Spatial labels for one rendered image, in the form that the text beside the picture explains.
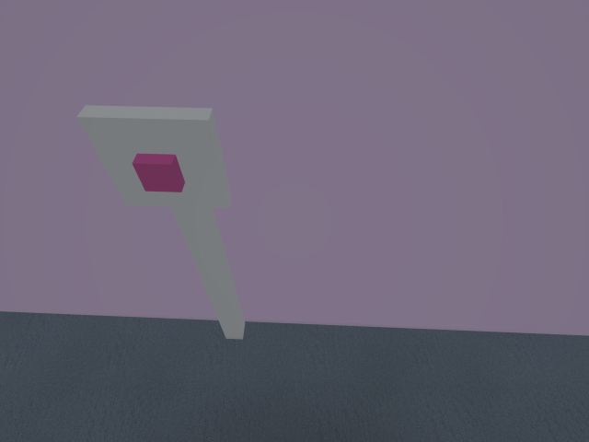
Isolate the panel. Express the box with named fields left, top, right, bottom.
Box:
left=76, top=105, right=245, bottom=340

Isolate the button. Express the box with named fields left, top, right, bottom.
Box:
left=133, top=154, right=185, bottom=192

